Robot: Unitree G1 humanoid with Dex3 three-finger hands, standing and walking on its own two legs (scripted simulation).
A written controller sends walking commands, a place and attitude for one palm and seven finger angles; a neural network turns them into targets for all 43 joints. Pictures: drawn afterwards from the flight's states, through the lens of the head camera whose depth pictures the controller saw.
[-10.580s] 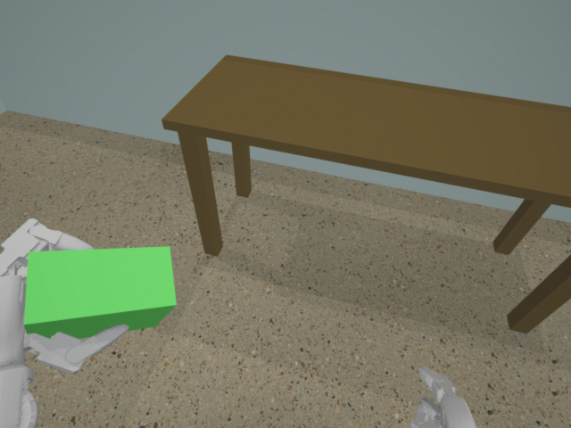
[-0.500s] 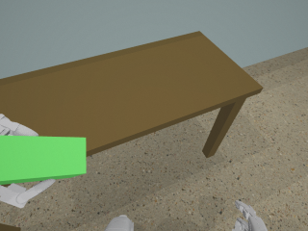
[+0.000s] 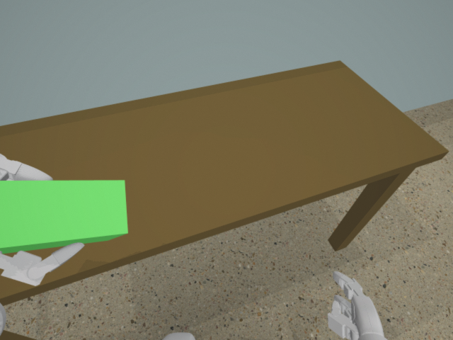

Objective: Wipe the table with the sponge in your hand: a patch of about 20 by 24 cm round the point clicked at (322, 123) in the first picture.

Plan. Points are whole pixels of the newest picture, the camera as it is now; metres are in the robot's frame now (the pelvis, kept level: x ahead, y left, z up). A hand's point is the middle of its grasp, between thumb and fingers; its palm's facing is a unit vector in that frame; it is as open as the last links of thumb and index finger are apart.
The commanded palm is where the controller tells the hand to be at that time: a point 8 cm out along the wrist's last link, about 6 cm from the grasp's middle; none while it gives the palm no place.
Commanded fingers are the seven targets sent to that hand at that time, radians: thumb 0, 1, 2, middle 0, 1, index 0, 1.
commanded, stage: shuffle to correct the standing spot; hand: left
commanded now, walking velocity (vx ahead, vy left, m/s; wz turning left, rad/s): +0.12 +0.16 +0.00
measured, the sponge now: (81, 215) +0.23 +0.21 +0.16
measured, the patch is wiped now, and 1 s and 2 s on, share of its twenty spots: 0.00 0.00 0.00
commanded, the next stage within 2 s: come to a stop and stand still in 0.18 s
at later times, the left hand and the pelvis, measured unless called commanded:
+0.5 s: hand out of the picture +0.23 +0.35 +0.17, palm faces +0.42 -0.82 -0.38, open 10.8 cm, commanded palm +0.17 +0.37 +0.20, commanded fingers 0.00 0.10 1.30 -1.20 -1.60 -1.20 -1.60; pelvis +0.00 +0.10 +0.01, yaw -1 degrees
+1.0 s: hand out of the picture +0.24 +0.34 +0.18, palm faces +0.38 -0.83 -0.40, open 10.8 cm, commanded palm +0.18 +0.37 +0.20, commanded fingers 0.00 0.10 1.30 -1.20 -1.60 -1.20 -1.60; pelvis +0.02 +0.09 +0.03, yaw +0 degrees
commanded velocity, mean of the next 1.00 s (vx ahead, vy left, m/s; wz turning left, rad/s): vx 0.04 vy -0.03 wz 0.00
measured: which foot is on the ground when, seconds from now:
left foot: down 0.00-0.16, up 0.18-0.32, down 0.34-1.00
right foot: up 0.00-0.12, down 0.14-1.00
